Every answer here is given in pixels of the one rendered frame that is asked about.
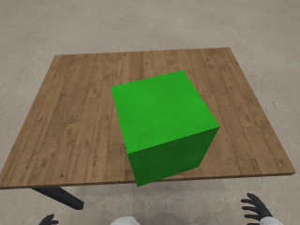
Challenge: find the table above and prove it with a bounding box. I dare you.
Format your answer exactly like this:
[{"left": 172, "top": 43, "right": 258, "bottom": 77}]
[{"left": 0, "top": 47, "right": 296, "bottom": 210}]

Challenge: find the carton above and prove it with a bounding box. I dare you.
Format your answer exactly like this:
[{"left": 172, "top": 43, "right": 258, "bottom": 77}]
[{"left": 111, "top": 70, "right": 220, "bottom": 187}]

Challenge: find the robot left hand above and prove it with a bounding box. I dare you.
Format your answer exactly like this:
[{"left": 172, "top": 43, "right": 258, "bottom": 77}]
[{"left": 38, "top": 214, "right": 59, "bottom": 225}]

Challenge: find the robot right hand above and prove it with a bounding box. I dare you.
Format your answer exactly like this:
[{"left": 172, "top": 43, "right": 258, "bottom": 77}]
[{"left": 241, "top": 193, "right": 273, "bottom": 225}]

